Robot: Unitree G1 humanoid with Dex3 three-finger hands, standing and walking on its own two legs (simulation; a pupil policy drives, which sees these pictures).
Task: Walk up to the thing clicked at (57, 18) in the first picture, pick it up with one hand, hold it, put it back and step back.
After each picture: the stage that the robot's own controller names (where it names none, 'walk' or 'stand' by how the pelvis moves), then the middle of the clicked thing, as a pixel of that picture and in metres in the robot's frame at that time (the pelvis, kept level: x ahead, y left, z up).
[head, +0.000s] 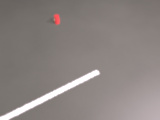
stand; (56, 19) +1.80 +0.27 -0.72
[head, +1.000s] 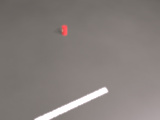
walk; (64, 30) +1.68 +0.10 -0.71
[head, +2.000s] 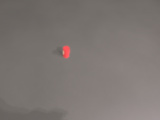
walk; (66, 52) +1.13 +0.07 -0.71
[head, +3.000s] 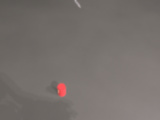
walk; (61, 90) +0.72 +0.12 -0.71
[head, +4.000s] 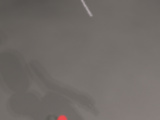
walk; out of the picture +0.43 +0.18 -0.70
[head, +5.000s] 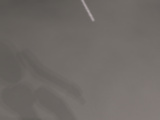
stand; out of the picture +0.32 +0.12 -0.71
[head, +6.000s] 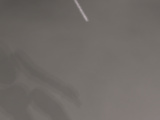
stand; out of the picture +0.32 +0.13 -0.72
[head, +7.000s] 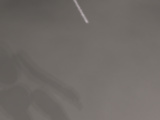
stand; out of the picture +0.31 +0.14 -0.73
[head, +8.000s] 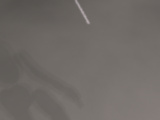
stand; out of the picture +0.30 +0.14 -0.73
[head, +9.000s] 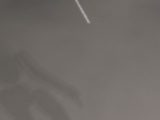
go down; out of the picture +0.30 +0.14 -0.72
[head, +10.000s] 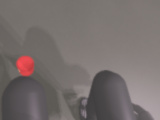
go down; (25, 66) +0.40 +0.16 -0.30
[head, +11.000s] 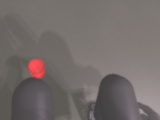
close in; (37, 69) +0.40 +0.15 -0.30
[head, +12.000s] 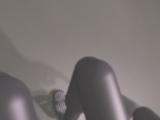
close in; out of the picture +0.40 +0.19 -0.22
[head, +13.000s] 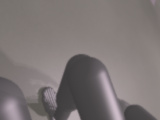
close; out of the picture +0.40 +0.21 -0.22
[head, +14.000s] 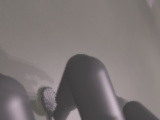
lift; out of the picture +0.39 +0.20 -0.22
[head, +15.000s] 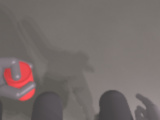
lift; (21, 82) +0.31 +0.19 -0.02
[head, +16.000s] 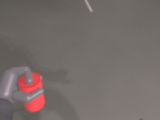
hold; (32, 92) +0.30 +0.16 +0.01
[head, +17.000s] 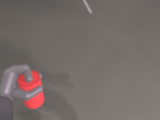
hold; (31, 90) +0.31 +0.17 +0.01
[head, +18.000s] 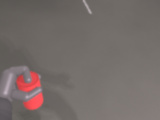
hold; (30, 91) +0.31 +0.17 +0.01
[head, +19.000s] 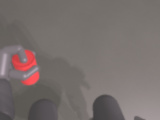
crouch; (26, 68) +0.39 +0.17 -0.07
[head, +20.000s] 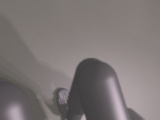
lower; out of the picture +0.43 +0.23 -0.21
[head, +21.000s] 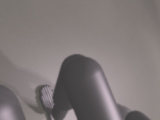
lower; out of the picture +0.44 +0.25 -0.23
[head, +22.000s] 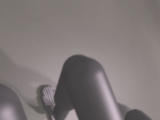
lower; out of the picture +0.43 +0.25 -0.23
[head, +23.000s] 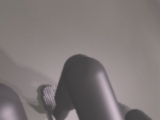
lower; out of the picture +0.43 +0.24 -0.23
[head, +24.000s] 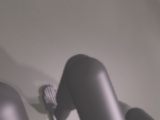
loosen; out of the picture +0.43 +0.24 -0.23
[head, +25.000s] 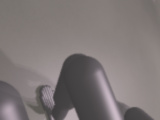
open; out of the picture +0.42 +0.22 -0.23
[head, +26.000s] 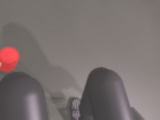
stand; (8, 60) +0.41 +0.19 -0.26
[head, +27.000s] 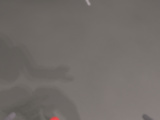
stand; out of the picture +0.35 +0.13 -0.63
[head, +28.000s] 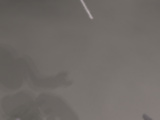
stand; out of the picture +0.37 +0.14 -0.66
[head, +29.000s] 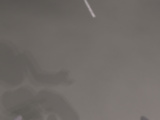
stand; out of the picture +0.36 +0.13 -0.67
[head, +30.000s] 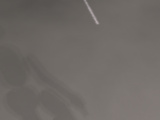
stand; out of the picture +0.38 +0.13 -0.72
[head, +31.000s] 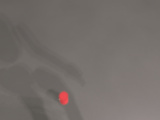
walk; (63, 98) +0.45 +0.10 -0.70
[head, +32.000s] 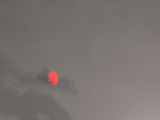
walk; (53, 78) +0.67 +0.19 -0.69
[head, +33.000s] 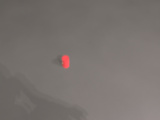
stand; (65, 61) +0.97 +0.15 -0.70
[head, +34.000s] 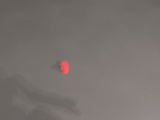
stand; (64, 67) +0.96 +0.14 -0.72
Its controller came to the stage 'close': yes
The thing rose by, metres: 0.72
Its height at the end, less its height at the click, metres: +0.00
